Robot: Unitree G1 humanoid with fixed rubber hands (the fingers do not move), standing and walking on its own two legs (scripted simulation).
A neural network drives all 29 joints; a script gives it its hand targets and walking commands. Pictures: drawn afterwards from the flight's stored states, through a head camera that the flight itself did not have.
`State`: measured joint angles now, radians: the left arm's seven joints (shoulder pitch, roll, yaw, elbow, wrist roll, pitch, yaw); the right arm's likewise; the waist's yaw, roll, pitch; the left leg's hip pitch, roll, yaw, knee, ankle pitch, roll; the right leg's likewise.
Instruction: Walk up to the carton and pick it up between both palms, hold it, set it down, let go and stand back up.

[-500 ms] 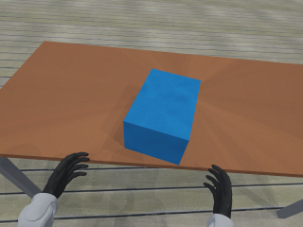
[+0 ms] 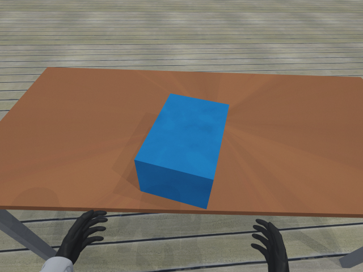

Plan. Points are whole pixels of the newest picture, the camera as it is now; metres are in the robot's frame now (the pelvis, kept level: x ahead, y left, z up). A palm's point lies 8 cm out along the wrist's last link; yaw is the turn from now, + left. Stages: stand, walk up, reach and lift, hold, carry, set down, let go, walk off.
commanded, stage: set down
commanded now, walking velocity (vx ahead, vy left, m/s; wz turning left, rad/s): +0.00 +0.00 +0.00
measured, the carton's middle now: (186, 146) +0.47 +0.03 -0.03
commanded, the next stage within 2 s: let go in 0.66 s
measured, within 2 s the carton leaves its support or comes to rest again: neither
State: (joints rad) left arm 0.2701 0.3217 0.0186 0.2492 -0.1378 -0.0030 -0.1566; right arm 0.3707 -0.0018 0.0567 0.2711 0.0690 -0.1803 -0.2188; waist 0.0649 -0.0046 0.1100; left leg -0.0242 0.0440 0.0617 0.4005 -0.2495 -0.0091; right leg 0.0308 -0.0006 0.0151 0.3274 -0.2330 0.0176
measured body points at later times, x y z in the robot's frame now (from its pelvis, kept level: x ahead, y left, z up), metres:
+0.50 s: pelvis +0.01 -0.01 +0.00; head +0.01 +0.00 +0.45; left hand +0.18 +0.24 -0.05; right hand +0.18 -0.20 -0.05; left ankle -0.01 +0.12 -0.74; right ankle -0.02 -0.13 -0.74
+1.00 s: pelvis +0.00 -0.03 +0.00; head +0.00 -0.03 +0.45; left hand +0.18 +0.20 -0.08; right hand +0.19 -0.25 -0.08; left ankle -0.01 +0.12 -0.74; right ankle -0.02 -0.13 -0.74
